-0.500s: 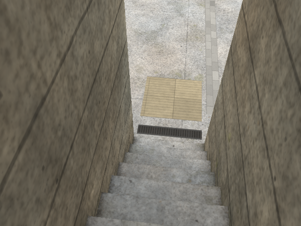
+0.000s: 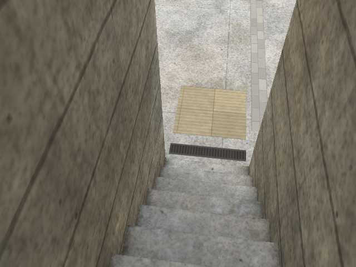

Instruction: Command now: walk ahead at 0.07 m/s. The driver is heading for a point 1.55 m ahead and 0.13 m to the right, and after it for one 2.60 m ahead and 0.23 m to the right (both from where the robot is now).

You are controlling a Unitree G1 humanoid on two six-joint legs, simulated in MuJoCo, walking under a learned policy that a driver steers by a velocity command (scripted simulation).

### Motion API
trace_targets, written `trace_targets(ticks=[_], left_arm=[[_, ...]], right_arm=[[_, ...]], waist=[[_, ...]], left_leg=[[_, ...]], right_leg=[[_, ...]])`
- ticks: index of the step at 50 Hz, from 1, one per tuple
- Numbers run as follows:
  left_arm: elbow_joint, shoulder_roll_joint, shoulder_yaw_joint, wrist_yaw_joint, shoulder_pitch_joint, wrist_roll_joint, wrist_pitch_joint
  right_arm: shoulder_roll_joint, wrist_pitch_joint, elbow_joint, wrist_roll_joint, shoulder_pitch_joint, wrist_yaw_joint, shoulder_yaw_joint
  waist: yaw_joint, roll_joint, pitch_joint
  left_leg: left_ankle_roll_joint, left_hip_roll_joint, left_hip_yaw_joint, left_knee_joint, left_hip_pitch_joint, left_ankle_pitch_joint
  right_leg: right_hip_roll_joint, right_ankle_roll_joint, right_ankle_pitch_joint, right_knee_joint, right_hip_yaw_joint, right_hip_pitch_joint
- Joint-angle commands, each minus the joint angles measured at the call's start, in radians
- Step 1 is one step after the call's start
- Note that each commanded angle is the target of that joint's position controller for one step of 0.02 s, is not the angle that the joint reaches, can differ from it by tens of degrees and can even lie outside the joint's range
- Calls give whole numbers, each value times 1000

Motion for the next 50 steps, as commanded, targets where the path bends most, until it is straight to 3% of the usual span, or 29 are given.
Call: trace_targets(ticks=[1, 7, 10, 12, 13, 14, 16, 18, 19, 21, 23, 24, 25, 26, 28, 29, 30, 31, 33, 34, 36, 38, 40, 42, 44, 46, 48, 49, 50], left_arm=[[-49, 154, 47, 11, 21, 2, -7], [-38, 128, 66, 67, 93, 17, -20], [-58, 134, 63, 72, 47, -7, -23], [-134, 119, 64, 57, -112, 13, -35], [-141, 0, 16, 44, -159, 25, -56], [-166, -50, -12, 43, -182, 21, -68], [-88, 4, -22, 64, -61, 32, -77], [7, 54, -33, 48, 74, 98, -43], [46, 77, -31, 30, 102, 137, -29], [68, 49, -32, -2, 147, 79, -5], [87, 87, -30, -3, 185, 86, 0], [43, 49, -22, 86, 158, -21, 10], [152, 95, -38, 33, 270, 114, -2], [152, 132, -9, 16, 398, 117, -6], [198, 174, 21, 27, 488, 54, 1], [223, 146, 25, 31, 646, 84, 4], [210, 181, 8, 22, 642, 54, -25], [205, 249, 29, -5, 637, 67, -49], [218, 111, -13, -2, 478, 85, -63], [224, -44, -61, 10, 371, 112, -72], [116, -206, -128, 51, 79, 64, -100], [132, -11, -116, 84, 140, 56, -132], [178, 45, -108, 117, 334, 40, -133], [210, -22, -115, 156, 524, 8, -113], [206, 65, -95, 111, 456, 59, -76], [150, 128, -75, 74, 272, 70, -70], [143, 93, -59, 63, 232, 74, -75], [180, 101, -47, 52, 283, 27, -64], [249, 92, -45, -1, 360, 82, -55]], right_arm=[[-139, -7, -53, -6, 17, -7, -37], [-69, -50, -131, -47, -18, -24, -47], [-74, -67, -110, -55, 90, -12, -69], [-151, -74, -24, -68, 417, -24, -96], [-182, -84, 41, -76, 643, -12, -95], [-168, -85, 89, -68, 688, -12, -92], [-76, -75, 57, -57, 460, -1, -53], [98, -71, -54, -88, 163, -21, 19], [97, -80, -80, -79, 110, -43, 33], [-97, -108, -112, -101, 96, -43, 4], [-153, -110, -75, -112, 204, -21, -7], [-42, -54, 16, 114, 328, -72, -41], [-160, -92, -2, -78, 300, -10, -1], [-181, -94, -4, -88, 246, 17, -31], [-185, -58, 38, -67, 276, 59, -49], [-169, -48, 88, -98, 336, 91, -45], [-41, -48, 60, -98, 454, 93, -56], [-15, -60, -18, -46, 394, 94, -27], [-16, -63, -118, -23, 163, 40, -6], [15, -60, -124, -45, 119, 19, 15], [-28, -41, -51, -89, 243, 31, 2], [-7, -23, -22, -106, 234, 75, 11], [-66, -13, -51, -138, 132, 77, 2], [-21, -19, -105, -111, -23, 68, 29], [7, 4, -135, -79, -46, 67, 44], [-45, 16, -121, -132, 118, 70, 27], [-103, -4, -53, -128, 354, 64, -8], [-145, -25, 15, -78, 479, 49, -50], [-168, -18, 74, -86, 700, 45, -74]], waist=[[4, -24, -81], [38, -98, 1], [-24, -23, -44], [-171, 214, -148], [-263, 236, -124], [-250, 55, -13], [-107, -87, -28], [1, -70, -69], [12, 18, -92], [65, -19, -119], [58, -9, -54], [6, -57, -71], [51, 21, 14], [104, 7, -1], [126, -214, 23], [189, -288, -1], [42, -339, -133], [32, -292, -184], [11, -86, 21], [-40, 62, 64], [-125, 95, 88], [-128, -87, -53], [-11, -32, -62], [125, 16, -51], [74, -91, 0], [-46, -102, 42], [-94, 38, -32], [-122, 159, -40], [-183, 165, -154]], left_leg=[[7, -47, 51, -79, -59, 69], [84, -65, 45, 118, -220, -2], [118, -86, 42, 103, -56, 51], [261, 11, -267, -52, 362, 202], [391, 167, -677, -175, 580, 101], [422, 286, -791, -207, 702, 16], [393, 281, -599, -119, 444, 168], [296, 109, -243, -69, -115, 239], [236, 18, -110, 21, -295, 170], [156, -102, 87, 104, -723, -76], [162, -57, 30, 200, -737, -162], [104, -72, 34, 290, -490, -81], [140, 14, -36, 451, -510, -93], [163, 51, -74, 588, -370, 136], [158, -73, -91, 1096, -134, -1], [219, -162, -146, 1455, -335, -162], [173, -199, -78, 1679, -800, -400], [139, -176, -70, 1801, -1014, -370], [141, 23, -259, 1557, -1291, -11], [140, 106, -286, 1357, -1278, 214], [149, 136, -175, 698, -664, 620], [55, 32, -19, 764, -207, 732], [38, 62, -121, 518, -662, 822], [30, 69, -91, 14, -727, 897], [26, -28, 50, 61, -281, 822], [37, -14, -1, 180, -201, 708], [87, -35, 53, -72, 38, 580], [91, -79, 158, -450, 173, 573], [217, 34, 2, -302, 541, 721]], right_leg=[[-62, -26, 174, -117, 94, 105], [-260, -244, -215, -159, 373, 38], [-177, -218, -203, 17, 271, -118], [39, -93, -141, 530, 42, -516], [78, -45, -301, 770, 163, -935], [25, -41, -236, 805, 318, -1272], [-130, -13, -42, 795, 282, -1208], [-194, -13, 412, 537, 244, -728], [-177, 12, 686, 443, 199, -539], [-106, 28, 1063, 368, 71, 36], [-74, 82, 905, 450, 50, 126], [21, 91, 936, 239, -7, 127], [-83, 93, 750, 380, 89, 56], [-56, 81, 531, 338, 42, 2], [-113, 27, 560, -343, 51, 48], [-119, -57, 499, -262, 67, 296], [-230, -233, 1061, 168, 266, 599], [-343, -361, 1220, 125, 474, 598], [-518, -371, 242, -37, 827, 221], [-453, -300, 282, -40, 701, 55], [-255, -254, 213, -101, 387, -648], [-106, -222, 67, 53, 196, -860], [-154, -210, 129, 277, 285, -337], [-141, -186, 37, 429, 312, -76], [-119, -215, -73, 332, 350, -450], [-184, -253, 41, 447, 467, -482], [-152, -183, 335, 755, 433, -351], [-66, -128, 294, 976, 288, -242], [40, -69, 6, 1450, 234, -453]])
Keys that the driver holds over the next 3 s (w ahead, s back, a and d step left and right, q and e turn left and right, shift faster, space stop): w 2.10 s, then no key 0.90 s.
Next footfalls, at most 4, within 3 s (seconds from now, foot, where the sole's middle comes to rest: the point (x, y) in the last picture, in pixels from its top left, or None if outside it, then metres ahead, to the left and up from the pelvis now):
0.58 right None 0.24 -0.08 -0.97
1.00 left None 0.49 0.11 -1.17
1.42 right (214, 254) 0.71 -0.13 -1.38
1.82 left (181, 225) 0.96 0.06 -1.58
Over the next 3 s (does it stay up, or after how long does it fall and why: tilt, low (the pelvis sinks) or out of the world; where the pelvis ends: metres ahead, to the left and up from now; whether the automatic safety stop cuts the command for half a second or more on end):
stays up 1.18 -0.04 -1.03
